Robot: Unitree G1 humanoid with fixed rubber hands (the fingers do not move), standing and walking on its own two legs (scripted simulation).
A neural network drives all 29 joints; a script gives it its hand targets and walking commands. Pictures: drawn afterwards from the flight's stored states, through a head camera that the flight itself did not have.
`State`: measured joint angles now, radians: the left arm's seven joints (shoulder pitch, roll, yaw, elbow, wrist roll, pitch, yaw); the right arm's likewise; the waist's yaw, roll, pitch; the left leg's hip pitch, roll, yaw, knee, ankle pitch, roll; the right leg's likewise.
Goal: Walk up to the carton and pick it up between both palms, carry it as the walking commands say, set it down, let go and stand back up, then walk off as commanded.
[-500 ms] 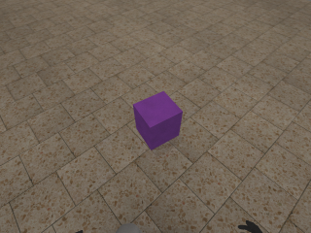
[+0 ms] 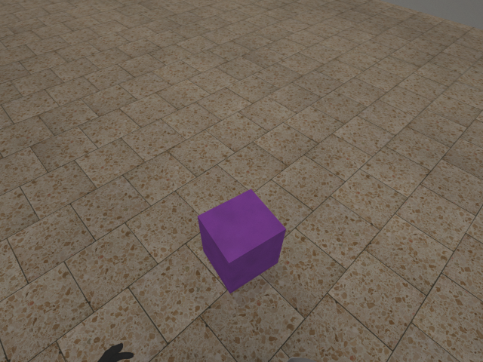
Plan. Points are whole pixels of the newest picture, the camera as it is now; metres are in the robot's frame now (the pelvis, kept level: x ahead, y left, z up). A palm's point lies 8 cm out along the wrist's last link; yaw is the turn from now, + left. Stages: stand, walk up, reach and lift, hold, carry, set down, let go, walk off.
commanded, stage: walk up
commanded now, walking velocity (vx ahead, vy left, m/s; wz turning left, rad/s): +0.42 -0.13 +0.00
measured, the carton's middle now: (240, 241) +0.67 -0.02 -0.62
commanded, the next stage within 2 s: none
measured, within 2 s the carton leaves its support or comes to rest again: neither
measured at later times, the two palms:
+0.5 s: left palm (113, 331) +0.22 +0.25 -0.14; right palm (359, 275) +0.29 -0.24 -0.10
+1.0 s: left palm (145, 281) +0.30 +0.20 -0.11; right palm (368, 278) +0.30 -0.27 -0.13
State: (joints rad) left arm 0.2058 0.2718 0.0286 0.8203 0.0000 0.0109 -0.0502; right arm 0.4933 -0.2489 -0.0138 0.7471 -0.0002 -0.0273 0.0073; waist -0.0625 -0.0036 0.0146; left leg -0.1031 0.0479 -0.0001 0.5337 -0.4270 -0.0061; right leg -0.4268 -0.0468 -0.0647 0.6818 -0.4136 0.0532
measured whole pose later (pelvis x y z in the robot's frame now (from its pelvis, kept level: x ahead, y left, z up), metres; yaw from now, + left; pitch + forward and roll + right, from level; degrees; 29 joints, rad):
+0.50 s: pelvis +0.16 +0.01 -0.01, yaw +0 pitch +0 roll -2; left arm 0.29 0.22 0.04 0.83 0.00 0.02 -0.03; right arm 0.20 -0.23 -0.02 0.76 0.00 -0.02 0.01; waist 0.03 -0.01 0.02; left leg -0.39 0.06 0.00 0.64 -0.25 -0.02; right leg -0.24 -0.03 -0.08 0.77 -0.45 0.01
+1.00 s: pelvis +0.23 -0.03 +0.00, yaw +1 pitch +1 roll +0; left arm 0.27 0.16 0.01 0.83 0.00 0.01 -0.01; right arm 0.29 -0.23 -0.02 0.76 0.00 0.05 -0.01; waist -0.03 0.07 0.01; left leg -0.27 0.02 0.01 0.58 -0.37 -0.04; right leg -0.26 -0.03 -0.09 0.54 -0.29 -0.02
